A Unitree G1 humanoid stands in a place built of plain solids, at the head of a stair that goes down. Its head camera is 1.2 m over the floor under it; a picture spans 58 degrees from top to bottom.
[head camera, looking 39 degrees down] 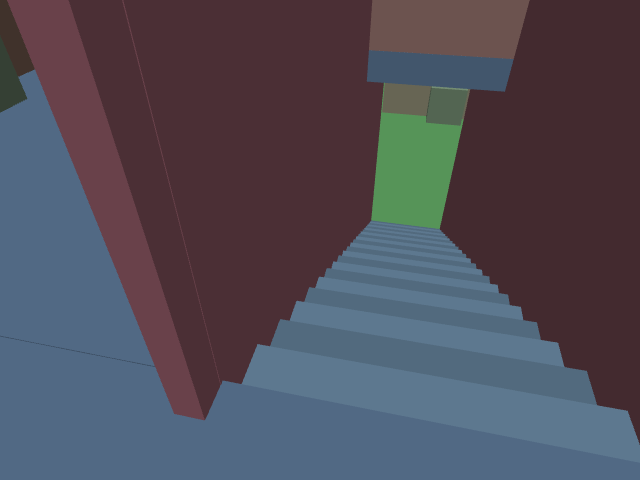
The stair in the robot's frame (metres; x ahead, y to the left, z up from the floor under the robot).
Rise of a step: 0.18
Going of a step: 0.28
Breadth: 1.33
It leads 12 degrees to the right of straight ahead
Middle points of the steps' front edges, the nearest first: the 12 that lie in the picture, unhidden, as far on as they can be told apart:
0.64 -0.34 0.00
0.92 -0.40 -0.17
1.19 -0.46 -0.35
1.47 -0.52 -0.52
1.75 -0.58 -0.70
2.02 -0.64 -0.87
2.30 -0.70 -1.05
2.58 -0.76 -1.22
2.85 -0.82 -1.40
3.13 -0.88 -1.57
3.40 -0.94 -1.75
3.68 -1.00 -1.92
